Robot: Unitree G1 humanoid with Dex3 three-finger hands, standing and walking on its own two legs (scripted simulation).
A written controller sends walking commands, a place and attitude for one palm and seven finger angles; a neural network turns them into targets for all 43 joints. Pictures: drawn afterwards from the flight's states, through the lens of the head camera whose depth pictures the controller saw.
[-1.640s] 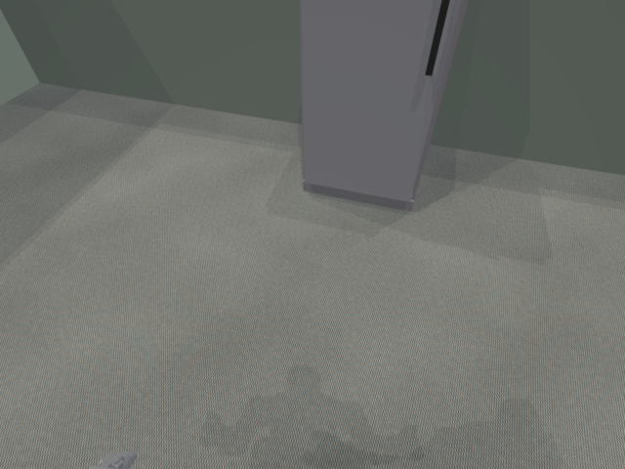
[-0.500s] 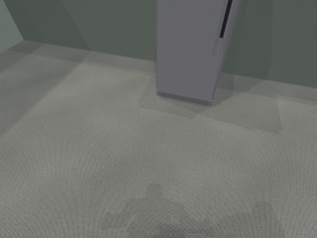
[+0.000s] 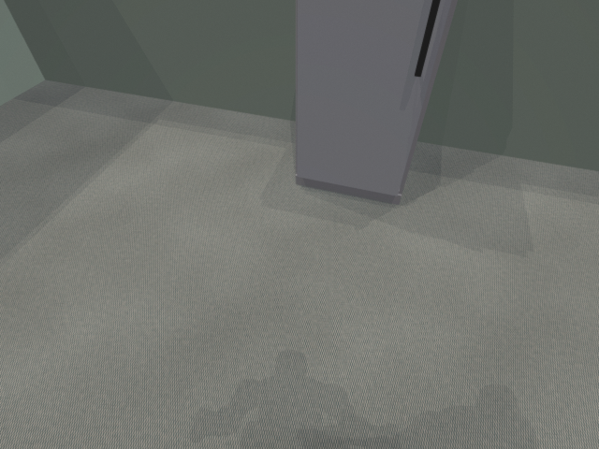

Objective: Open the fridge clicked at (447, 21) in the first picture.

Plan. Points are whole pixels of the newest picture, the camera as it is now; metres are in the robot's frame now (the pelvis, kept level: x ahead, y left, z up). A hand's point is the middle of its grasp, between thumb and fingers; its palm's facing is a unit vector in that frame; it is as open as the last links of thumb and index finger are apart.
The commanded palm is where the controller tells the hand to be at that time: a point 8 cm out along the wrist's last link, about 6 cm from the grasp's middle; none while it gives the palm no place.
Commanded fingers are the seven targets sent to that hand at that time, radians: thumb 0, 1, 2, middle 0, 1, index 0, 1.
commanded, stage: walk to a spot facing it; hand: right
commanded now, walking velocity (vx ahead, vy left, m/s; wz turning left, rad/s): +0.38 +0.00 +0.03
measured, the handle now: (433, 12) +1.32 -0.35 +0.11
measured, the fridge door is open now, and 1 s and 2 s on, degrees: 0 0 0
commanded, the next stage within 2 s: turn to face it in 1.26 s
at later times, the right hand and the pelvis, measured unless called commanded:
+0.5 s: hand (432, 439) +0.20 -0.20 -0.19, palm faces -0.07 +0.99 -0.13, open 7.4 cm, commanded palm none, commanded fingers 0.00 -0.90 -0.90 0.20 0.30 0.20 0.30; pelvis +0.15 -0.03 -0.01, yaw +2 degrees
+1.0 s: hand (406, 328) +0.39 -0.19 -0.19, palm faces +0.02 +0.98 -0.18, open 7.2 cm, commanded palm none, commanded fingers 0.00 -0.90 -0.90 0.20 0.30 0.20 0.30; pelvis +0.39 +0.00 -0.01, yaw +1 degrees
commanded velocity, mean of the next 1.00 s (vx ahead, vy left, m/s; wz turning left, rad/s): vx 0.38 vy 0.00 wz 0.01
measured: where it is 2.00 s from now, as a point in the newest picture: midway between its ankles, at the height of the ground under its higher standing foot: (309, 329)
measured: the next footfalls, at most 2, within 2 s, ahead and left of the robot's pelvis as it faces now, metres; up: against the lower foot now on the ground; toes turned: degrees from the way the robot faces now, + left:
left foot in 0.64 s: +0.37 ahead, +0.10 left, +0.00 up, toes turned +11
right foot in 1.08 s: +0.57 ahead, -0.13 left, +0.00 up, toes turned -9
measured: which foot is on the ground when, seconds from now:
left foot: down 0.00-0.24, up 0.26-0.62, down 0.64-1.00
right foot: down 0.00-0.66, up 0.68-1.00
